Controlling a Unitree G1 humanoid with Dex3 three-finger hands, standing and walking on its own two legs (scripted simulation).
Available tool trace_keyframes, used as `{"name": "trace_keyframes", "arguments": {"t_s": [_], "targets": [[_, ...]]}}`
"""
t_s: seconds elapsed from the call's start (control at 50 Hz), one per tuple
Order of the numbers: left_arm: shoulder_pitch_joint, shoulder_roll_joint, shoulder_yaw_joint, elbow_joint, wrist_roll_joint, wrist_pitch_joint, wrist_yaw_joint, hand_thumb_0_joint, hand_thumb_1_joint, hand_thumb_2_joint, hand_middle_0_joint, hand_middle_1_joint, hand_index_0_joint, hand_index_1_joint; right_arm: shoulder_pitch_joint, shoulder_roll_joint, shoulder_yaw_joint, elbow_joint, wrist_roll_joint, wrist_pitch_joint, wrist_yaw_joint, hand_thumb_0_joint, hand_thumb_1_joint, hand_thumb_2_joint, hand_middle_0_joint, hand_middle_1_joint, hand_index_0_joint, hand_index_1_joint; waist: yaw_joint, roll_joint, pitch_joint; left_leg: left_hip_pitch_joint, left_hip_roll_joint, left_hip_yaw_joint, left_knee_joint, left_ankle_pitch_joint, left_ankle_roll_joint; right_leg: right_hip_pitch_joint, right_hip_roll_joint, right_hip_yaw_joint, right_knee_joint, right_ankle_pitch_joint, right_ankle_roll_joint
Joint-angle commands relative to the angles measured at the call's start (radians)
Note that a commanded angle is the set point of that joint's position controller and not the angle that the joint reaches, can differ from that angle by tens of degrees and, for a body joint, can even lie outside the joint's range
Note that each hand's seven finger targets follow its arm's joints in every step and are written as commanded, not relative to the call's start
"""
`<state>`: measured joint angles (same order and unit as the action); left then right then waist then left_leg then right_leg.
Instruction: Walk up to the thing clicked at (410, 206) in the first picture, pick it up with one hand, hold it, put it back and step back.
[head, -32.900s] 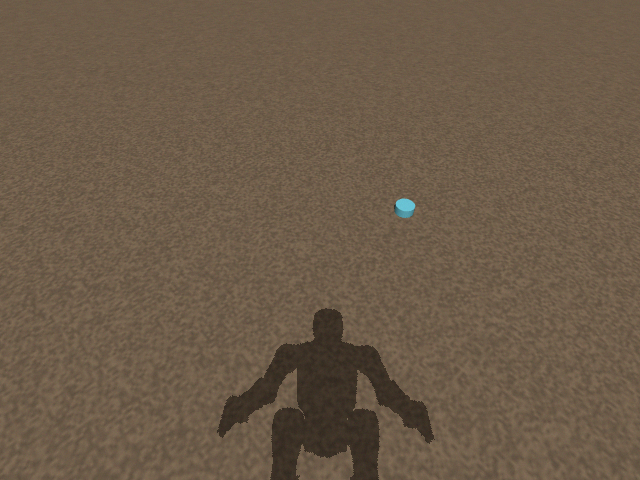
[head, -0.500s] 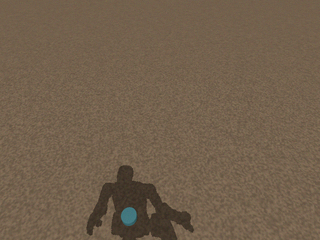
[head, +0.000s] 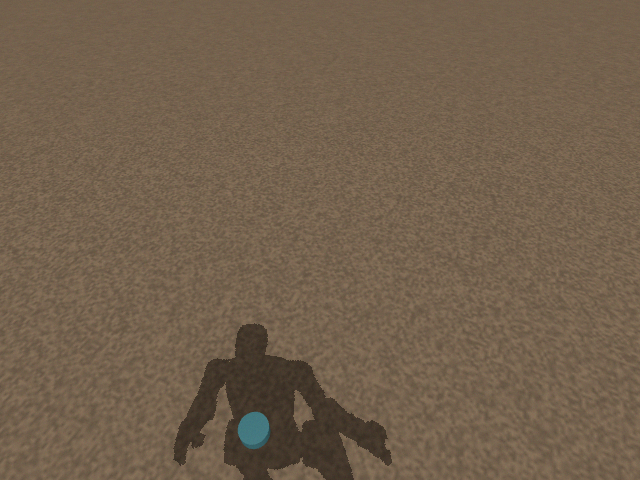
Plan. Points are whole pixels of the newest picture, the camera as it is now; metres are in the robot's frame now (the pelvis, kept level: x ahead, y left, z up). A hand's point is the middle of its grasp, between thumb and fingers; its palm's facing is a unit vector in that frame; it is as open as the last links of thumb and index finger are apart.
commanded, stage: stand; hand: left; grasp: from above
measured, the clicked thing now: (254, 430) +0.43 +0.22 -0.76
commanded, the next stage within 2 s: step back in 1.26 s
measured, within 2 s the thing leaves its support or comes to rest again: neither
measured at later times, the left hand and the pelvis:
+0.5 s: hand out of the picture +0.08 +0.24 -0.16, palm faces +0.01 -0.94 -0.33, open 7.4 cm; pelvis +0.01 -0.01 +0.00, yaw +0 degrees
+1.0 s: hand out of the picture +0.08 +0.24 -0.16, palm faces +0.00 -0.94 -0.34, open 7.4 cm; pelvis +0.01 -0.01 +0.00, yaw -1 degrees
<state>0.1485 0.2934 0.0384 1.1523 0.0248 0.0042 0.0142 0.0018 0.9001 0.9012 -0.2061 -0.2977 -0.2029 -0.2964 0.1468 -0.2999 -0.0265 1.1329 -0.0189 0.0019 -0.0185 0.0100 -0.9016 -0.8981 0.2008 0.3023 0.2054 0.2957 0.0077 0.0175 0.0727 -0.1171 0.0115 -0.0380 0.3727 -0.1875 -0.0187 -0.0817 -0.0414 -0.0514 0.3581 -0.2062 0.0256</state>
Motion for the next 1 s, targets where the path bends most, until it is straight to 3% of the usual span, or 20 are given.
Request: {"name": "trace_keyframes", "arguments": {"t_s": [0.0, 0.06, 0.14, 0.18, 0.26, 0.36, 0.54, 0.6, 0.7, 0.78, 0.84, 0.98], "targets": [[-0.041, 0.198, 0.03, -0.06, -0.002, -0.026, 0.016, 0.0, 0.9, 0.9, -0.2, -0.3, -0.2, -0.301, -0.044, -0.195, -0.025, -0.062, -0.002, -0.024, -0.009, 0.0, -0.9, -0.9, 0.2, 0.3, 0.2, 0.3, 0.002, -0.011, -0.05, -0.02, 0.092, -0.077, -0.071, 0.136, 0.038, -0.001, -0.085, 0.084, -0.079, 0.085, -0.029], [-0.041, 0.2, 0.032, -0.059, -0.007, -0.027, 0.017, 0.0, 0.9, 0.9, -0.2, -0.3, -0.2, -0.301, -0.043, -0.196, -0.025, -0.06, -0.001, -0.027, -0.012, 0.0, -0.9, -0.9, 0.2, 0.3, 0.2, 0.3, 0.003, -0.02, -0.095, 0.025, 0.099, -0.066, -0.047, 0.249, 0.04, 0.029, -0.094, 0.084, -0.06, 0.22, -0.031], [-0.051, 0.2, 0.029, -0.058, -0.006, -0.025, 0.014, 0.0, 0.9, 0.9, -0.2, -0.3, -0.2, -0.301, -0.052, -0.2, -0.021, -0.051, -0.001, -0.023, -0.011, 0.0, -0.9, -0.9, 0.2, 0.3, 0.2, 0.3, 0.004, -0.018, -0.047, -0.008, 0.096, -0.066, -0.075, 0.157, 0.032, 0.001, -0.083, 0.079, -0.083, 0.116, -0.027], [-0.056, 0.203, 0.03, -0.061, -0.006, -0.027, 0.015, 0.0, 0.9, 0.9, -0.2, -0.3, -0.2, -0.301, -0.05, -0.204, -0.021, -0.053, 0.001, -0.024, -0.01, 0.0, -0.9, -0.9, 0.2, 0.3, 0.2, 0.3, -0.001, -0.015, -0.072, 0.005, 0.1, -0.063, -0.068, 0.183, 0.035, 0.018, -0.09, 0.085, -0.082, 0.153, -0.027], [-0.073, 0.208, 0.03, -0.063, -0.007, -0.026, 0.013, 0.0, 0.9, 0.9, -0.2, -0.3, -0.2, -0.301, -0.048, -0.204, -0.019, -0.048, -0.001, -0.023, -0.009, 0.0, -0.9, -0.9, 0.2, 0.3, 0.2, 0.3, -0.004, -0.011, -0.052, -0.022, 0.099, -0.063, -0.087, 0.12, 0.031, 0.012, -0.088, 0.087, -0.092, 0.093, -0.029], [-0.074, 0.214, 0.03, -0.065, -0.006, -0.029, 0.011, 0.0, 0.9, 0.9, -0.2, -0.3, -0.2, -0.301, -0.068, -0.212, -0.022, -0.055, 0.002, -0.028, -0.007, 0.0, -0.9, -0.9, 0.2, 0.3, 0.2, 0.3, -0.002, -0.009, -0.077, 0.014, 0.106, -0.062, -0.076, 0.191, 0.033, 0.017, -0.09, 0.084, -0.082, 0.148, -0.032], [-0.084, 0.22, 0.026, -0.071, -0.007, -0.031, 0.009, 0.0, 0.9, 0.9, -0.2, -0.3, -0.2, -0.301, -0.08, -0.217, -0.019, -0.051, 0.002, -0.027, -0.004, 0.0, -0.9, -0.9, 0.2, 0.3, 0.2, 0.3, -0.001, -0.012, -0.088, 0.013, 0.11, -0.059, -0.081, 0.185, 0.031, 0.021, -0.091, 0.084, -0.086, 0.155, -0.033], [-0.08, 0.228, 0.025, -0.066, -0.008, -0.03, 0.007, 0.0, 0.9, 0.9, -0.2, -0.3, -0.2, -0.301, -0.075, -0.211, -0.019, -0.047, 0.002, -0.024, -0.001, 0.0, -0.9, -0.9, 0.2, 0.3, 0.2, 0.3, -0.003, -0.034, -0.05, -0.009, 0.104, -0.061, -0.096, 0.121, 0.027, -0.004, -0.085, 0.085, -0.104, 0.074, -0.033], [-0.083, 0.232, 0.024, -0.076, -0.009, -0.036, 0.008, 0.0, 0.9, 0.9, -0.2, -0.3, -0.2, -0.301, -0.071, -0.222, -0.019, -0.051, 0.003, -0.025, 0.0, 0.0, -0.9, -0.9, 0.2, 0.3, 0.2, 0.3, -0.007, -0.01, -0.094, 0.012, 0.109, -0.053, -0.078, 0.179, 0.032, 0.025, -0.095, 0.091, -0.088, 0.17, -0.037], [-0.081, 0.236, 0.024, -0.07, -0.01, -0.031, 0.005, 0.0, 0.9, 0.9, -0.2, -0.3, -0.2, -0.3, -0.07, -0.222, -0.018, -0.047, 0.002, -0.023, 0.001, 0.0, -0.9, -0.9, 0.2, 0.3, 0.2, 0.3, -0.007, -0.008, -0.051, -0.017, 0.106, -0.061, -0.104, 0.091, 0.03, -0.006, -0.085, 0.088, -0.104, 0.055, -0.037], [-0.076, 0.237, 0.023, -0.07, -0.01, -0.031, 0.002, 0.0, 0.9, 0.9, -0.2, -0.3, -0.2, -0.3, -0.065, -0.221, -0.017, -0.046, 0.003, -0.026, 0.003, 0.0, -0.9, -0.9, 0.2, 0.3, 0.2, 0.3, -0.006, -0.014, -0.048, -0.019, 0.107, -0.063, -0.109, 0.099, 0.028, -0.009, -0.085, 0.09, -0.102, 0.046, -0.04], [-0.075, 0.239, 0.022, -0.075, -0.013, -0.032, 0.0, 0.0, 0.9, 0.9, -0.2, -0.3, -0.2, -0.3, -0.069, -0.23, -0.015, -0.048, 0.003, -0.032, 0.0, 0.0, -0.9, -0.9, 0.2, 0.3, 0.2, 0.3, -0.002, -0.006, -0.096, 0.021, 0.114, -0.058, -0.094, 0.185, 0.03, 0.01, -0.091, 0.094, -0.078, 0.148, -0.044]]}}
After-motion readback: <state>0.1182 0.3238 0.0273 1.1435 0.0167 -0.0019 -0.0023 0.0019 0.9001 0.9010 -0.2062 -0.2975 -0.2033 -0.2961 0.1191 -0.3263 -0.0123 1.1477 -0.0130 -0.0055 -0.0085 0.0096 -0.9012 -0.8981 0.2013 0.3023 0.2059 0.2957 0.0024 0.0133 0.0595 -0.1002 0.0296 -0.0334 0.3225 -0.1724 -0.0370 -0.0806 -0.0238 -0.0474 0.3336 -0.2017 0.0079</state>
